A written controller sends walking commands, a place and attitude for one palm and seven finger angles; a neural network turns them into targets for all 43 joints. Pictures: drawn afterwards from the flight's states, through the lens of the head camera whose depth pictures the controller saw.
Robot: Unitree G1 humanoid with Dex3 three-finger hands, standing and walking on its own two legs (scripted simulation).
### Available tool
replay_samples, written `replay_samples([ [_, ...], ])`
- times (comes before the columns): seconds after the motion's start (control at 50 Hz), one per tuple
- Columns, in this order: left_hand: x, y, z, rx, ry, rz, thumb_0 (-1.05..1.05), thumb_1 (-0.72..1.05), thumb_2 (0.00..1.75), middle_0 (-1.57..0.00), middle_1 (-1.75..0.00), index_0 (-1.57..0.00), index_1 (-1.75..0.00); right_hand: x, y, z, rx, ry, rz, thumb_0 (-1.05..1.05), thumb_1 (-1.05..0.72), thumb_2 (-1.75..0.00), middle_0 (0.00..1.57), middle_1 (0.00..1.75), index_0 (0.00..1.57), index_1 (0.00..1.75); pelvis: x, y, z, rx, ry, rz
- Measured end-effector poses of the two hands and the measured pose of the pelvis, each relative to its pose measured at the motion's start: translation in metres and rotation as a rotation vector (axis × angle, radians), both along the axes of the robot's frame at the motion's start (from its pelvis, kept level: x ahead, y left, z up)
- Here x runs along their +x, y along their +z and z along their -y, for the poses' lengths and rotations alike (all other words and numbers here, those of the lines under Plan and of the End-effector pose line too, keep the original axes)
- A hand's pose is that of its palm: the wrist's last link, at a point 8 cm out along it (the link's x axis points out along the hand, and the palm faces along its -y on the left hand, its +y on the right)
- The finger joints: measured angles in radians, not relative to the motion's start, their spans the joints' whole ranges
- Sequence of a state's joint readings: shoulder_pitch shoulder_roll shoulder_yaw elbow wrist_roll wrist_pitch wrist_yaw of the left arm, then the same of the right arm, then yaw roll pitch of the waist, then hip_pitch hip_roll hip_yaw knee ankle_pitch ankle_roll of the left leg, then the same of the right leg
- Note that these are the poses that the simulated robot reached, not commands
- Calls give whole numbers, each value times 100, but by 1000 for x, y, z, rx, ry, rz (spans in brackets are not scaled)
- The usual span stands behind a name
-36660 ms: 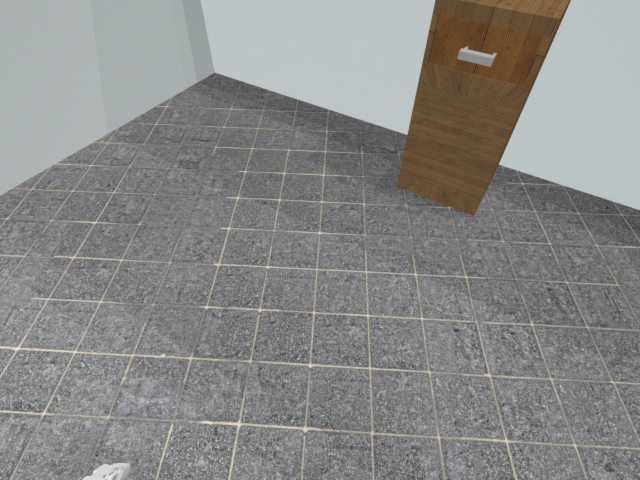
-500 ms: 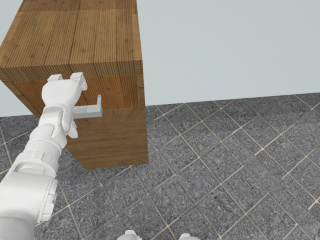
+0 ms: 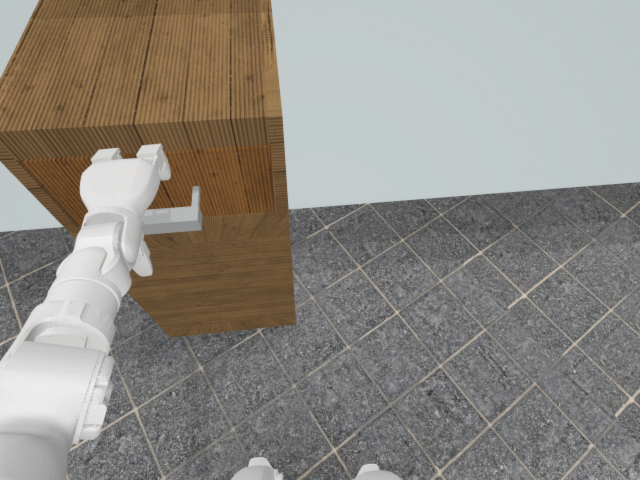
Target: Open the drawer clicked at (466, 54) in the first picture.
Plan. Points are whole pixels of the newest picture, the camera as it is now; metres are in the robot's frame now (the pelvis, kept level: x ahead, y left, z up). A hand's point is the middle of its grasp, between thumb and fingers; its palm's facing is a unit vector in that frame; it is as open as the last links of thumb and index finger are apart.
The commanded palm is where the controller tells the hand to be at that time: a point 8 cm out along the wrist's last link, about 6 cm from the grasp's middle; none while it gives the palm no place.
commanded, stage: lower the fingers behind the handle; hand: left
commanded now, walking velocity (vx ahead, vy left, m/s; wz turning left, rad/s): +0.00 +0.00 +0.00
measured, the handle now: (163, 208) +0.51 +0.23 -0.03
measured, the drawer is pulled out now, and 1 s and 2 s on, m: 0.00 0.00 0.00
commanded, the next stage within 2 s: lift the hand off the handle in 1.38 s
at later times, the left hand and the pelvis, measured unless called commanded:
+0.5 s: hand (143, 226) +0.47 +0.24 -0.02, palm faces -0.08 -0.04 -1.00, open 13.8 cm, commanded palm +0.45 +0.23 +0.03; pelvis +0.00 +0.01 -0.01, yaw -1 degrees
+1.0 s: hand (145, 228) +0.47 +0.24 -0.02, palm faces -0.05 +0.01 -1.00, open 13.8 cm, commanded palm +0.46 +0.23 +0.00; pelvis -0.02 +0.01 -0.04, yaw +0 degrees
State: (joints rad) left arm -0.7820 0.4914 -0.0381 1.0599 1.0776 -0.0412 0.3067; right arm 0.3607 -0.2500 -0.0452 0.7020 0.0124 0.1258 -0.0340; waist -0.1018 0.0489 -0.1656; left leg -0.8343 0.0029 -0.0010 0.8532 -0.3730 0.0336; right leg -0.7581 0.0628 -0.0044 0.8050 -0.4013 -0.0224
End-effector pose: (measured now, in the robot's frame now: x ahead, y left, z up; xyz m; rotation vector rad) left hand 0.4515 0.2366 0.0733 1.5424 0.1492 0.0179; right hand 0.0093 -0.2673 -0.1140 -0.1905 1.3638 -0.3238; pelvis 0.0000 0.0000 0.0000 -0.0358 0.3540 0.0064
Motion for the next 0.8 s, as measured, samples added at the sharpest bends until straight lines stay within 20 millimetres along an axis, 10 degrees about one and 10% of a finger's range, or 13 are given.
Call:
replay_samples([
  [0.8, -2, -42, -6, 23, -5, 39, 0, -49, 30, -28, -127, -32, -120, -10, -24, -13, 0, 23, -27, 0, -90, -90, 20, 30, 21, 30, -11, -27, -11, -20, -1, -67],
])
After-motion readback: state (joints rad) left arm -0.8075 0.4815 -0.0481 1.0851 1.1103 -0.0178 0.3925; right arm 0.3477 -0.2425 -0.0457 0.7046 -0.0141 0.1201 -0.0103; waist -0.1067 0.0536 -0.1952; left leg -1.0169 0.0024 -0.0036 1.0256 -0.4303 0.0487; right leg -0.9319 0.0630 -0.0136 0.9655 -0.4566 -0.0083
